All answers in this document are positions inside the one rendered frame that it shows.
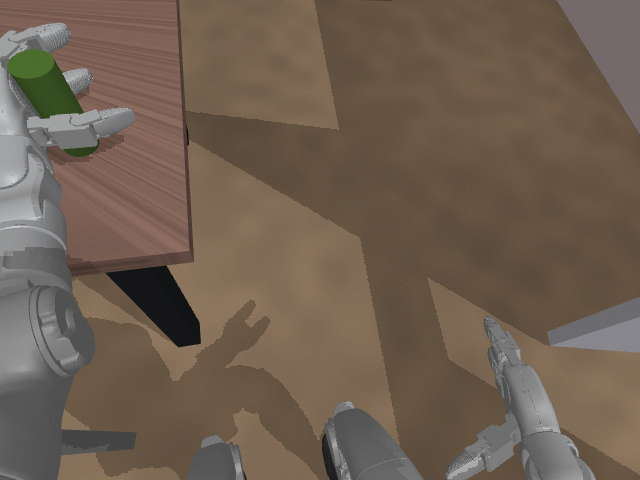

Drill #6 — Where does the right robot foot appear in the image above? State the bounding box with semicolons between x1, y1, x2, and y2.
322;433;338;480

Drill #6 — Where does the right robot hand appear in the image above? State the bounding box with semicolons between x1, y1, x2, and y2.
446;316;561;480

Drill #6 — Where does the left robot arm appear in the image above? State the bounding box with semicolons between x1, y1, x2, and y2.
0;135;95;480

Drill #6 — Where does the can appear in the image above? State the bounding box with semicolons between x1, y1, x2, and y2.
7;49;99;157

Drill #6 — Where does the table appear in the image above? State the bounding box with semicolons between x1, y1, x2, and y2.
0;0;201;347

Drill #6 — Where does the right robot arm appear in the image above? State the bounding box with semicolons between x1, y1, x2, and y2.
519;432;596;480

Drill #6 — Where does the left robot hand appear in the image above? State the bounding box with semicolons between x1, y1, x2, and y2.
0;23;136;153

